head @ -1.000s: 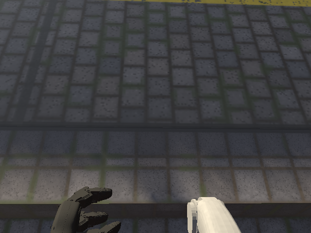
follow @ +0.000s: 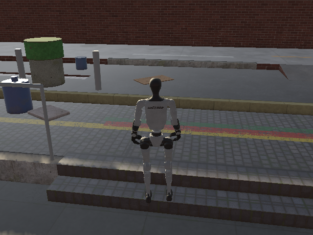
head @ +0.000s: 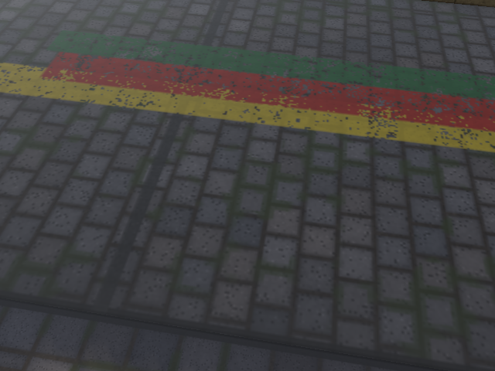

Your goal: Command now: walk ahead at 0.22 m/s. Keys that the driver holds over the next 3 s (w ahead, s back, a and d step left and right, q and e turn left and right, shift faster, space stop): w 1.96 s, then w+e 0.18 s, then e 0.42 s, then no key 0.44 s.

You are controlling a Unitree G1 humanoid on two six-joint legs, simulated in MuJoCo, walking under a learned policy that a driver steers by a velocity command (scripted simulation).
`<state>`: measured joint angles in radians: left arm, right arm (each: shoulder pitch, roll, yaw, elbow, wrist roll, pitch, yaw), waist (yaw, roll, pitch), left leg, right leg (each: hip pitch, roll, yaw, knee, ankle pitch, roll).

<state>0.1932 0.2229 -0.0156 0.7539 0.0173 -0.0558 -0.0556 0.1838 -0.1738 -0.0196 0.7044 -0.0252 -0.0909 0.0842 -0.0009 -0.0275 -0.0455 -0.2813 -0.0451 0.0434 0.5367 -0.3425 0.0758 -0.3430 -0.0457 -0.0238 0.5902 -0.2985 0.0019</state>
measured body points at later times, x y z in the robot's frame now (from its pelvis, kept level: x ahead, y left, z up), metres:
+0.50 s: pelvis +0.23 -0.12 +0.03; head +0.24 -0.12 +0.48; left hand +0.45 +0.06 -0.06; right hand +0.20 -0.35 -0.12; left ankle +0.04 +0.08 -0.59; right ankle +0.30 -0.21 -0.58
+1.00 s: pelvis +0.55 -0.14 +0.14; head +0.55 -0.15 +0.59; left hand +0.44 +0.07 +0.00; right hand +0.84 -0.33 +0.10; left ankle +0.70 -0.04 -0.57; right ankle +0.31 -0.21 -0.57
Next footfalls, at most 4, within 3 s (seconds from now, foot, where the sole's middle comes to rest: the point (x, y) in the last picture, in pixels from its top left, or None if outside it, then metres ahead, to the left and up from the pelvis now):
0.42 right None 0.34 -0.21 -0.62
1.02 left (270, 272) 0.73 -0.04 -0.62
1.48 right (348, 188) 1.04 -0.30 -0.62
2.02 left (269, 129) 1.31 -0.06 -0.62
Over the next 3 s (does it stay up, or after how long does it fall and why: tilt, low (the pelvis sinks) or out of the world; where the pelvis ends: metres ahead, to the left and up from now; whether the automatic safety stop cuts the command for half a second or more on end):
stays up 1.43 -0.19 0.15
